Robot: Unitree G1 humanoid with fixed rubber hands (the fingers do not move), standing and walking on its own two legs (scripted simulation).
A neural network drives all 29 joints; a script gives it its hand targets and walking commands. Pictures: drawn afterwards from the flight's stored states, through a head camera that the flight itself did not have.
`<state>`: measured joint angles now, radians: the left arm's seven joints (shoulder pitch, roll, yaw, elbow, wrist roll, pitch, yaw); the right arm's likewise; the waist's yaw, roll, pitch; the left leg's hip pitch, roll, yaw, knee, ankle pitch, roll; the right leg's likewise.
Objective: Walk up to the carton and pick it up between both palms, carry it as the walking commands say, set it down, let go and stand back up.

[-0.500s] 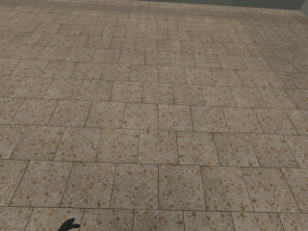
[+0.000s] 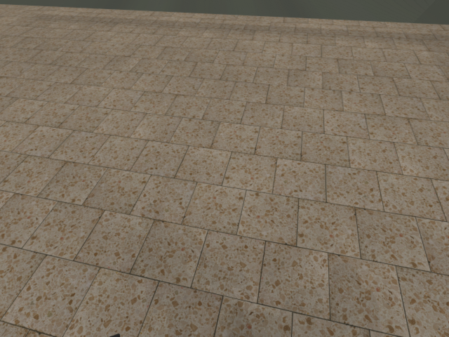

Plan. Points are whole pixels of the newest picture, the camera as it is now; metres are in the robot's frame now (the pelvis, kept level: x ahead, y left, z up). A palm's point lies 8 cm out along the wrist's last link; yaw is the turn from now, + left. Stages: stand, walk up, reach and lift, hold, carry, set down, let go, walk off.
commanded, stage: walk up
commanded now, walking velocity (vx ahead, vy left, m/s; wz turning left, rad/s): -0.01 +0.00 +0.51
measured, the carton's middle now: out of the picture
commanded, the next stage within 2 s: none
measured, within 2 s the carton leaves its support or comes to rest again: neither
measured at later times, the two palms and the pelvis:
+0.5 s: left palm out of the picture +0.04 +0.31 -0.13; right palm out of the picture +0.10 -0.21 -0.08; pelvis -0.01 +0.04 +0.01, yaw +16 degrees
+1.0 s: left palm out of the picture -0.04 +0.23 -0.09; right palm (337, 289) +0.26 -0.21 -0.12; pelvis +0.07 -0.02 +0.01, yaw +26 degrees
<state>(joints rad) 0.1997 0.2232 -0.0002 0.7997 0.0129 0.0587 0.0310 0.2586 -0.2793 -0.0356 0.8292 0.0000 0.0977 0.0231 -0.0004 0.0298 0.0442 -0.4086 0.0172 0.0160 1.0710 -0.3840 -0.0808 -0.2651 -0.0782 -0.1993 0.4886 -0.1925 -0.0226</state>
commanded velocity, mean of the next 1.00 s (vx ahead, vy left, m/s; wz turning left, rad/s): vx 0.19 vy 0.06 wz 0.52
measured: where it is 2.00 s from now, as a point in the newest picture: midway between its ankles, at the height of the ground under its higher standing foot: (147, 289)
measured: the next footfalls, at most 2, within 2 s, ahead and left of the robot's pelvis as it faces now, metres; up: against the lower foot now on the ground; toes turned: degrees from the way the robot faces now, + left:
left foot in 0.12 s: +0.00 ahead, +0.10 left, +0.00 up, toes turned +6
right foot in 0.78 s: +0.10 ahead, -0.08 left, +0.00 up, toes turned +14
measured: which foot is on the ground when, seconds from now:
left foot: up 0.00-0.10, down 0.12-0.76, up 0.78-1.00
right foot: down 0.00-0.12, up 0.14-0.76, down 0.78-1.00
